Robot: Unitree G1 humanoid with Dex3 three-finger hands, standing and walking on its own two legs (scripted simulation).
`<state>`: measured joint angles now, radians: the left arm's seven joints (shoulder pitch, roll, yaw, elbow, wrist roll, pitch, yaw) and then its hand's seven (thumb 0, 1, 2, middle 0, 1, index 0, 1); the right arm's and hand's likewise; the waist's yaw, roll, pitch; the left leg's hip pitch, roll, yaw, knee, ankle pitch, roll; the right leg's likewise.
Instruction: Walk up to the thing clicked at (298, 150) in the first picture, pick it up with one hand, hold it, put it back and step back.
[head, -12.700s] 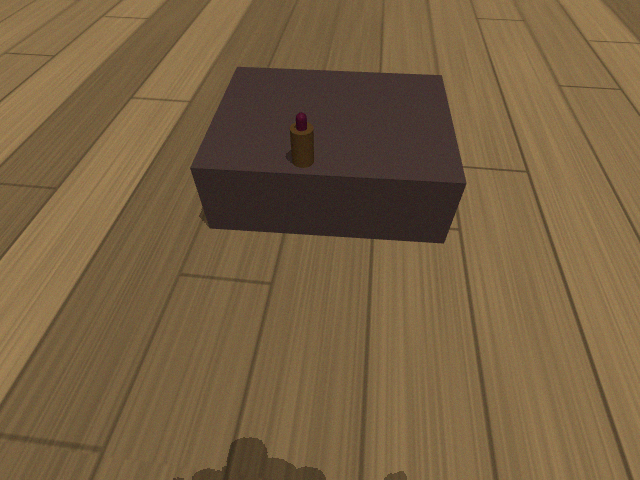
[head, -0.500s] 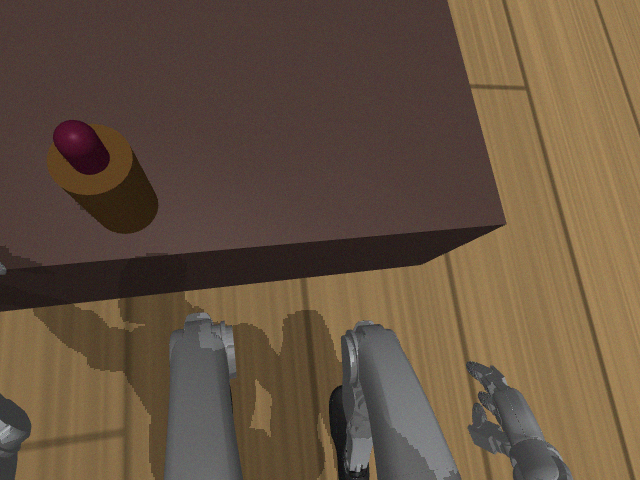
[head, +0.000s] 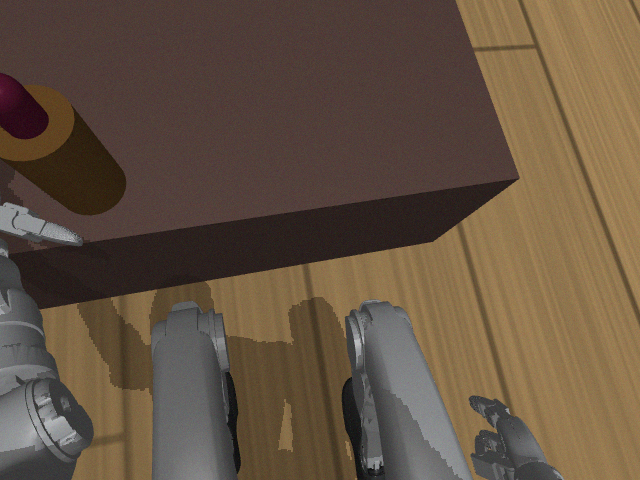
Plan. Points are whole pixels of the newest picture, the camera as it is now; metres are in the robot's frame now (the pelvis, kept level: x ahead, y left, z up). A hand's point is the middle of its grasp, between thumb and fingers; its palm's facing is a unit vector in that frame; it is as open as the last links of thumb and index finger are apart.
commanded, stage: close in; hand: left
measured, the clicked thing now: (51, 145) +0.48 +0.29 +0.01
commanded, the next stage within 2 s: rest palm in 0.14 s
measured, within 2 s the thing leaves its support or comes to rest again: leaves its support in 1.70 s
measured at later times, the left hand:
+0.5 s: hand (46, 169) +0.45 +0.29 +0.00, palm faces +0.31 -0.95 +0.00, open 17.4 cm
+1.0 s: hand (44, 156) +0.46 +0.29 +0.01, palm faces +0.32 -0.95 +0.00, open 12.2 cm
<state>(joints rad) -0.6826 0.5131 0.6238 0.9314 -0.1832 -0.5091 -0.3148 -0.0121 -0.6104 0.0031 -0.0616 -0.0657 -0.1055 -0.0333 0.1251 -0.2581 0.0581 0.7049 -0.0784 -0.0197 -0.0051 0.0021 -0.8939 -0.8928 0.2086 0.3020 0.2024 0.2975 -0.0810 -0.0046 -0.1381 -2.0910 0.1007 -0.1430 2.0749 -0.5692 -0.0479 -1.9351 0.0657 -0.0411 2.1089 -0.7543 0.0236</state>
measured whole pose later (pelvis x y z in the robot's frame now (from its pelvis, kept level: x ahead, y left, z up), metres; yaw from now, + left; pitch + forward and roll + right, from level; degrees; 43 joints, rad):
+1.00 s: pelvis +0.01 +0.00 +0.01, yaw -1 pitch +33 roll -5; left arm -0.67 0.44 0.54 0.83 -0.16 -0.50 -0.18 -0.01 -0.32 0.34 -0.69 -0.54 -0.70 -0.53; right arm 0.10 -0.26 0.03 0.67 -0.06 0.04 0.02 0.00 -0.93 -0.90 0.21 0.30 0.20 0.30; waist -0.07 -0.02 -0.13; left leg -2.06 0.11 -0.14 2.06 -0.59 -0.05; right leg -1.91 0.08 -0.04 2.08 -0.77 0.02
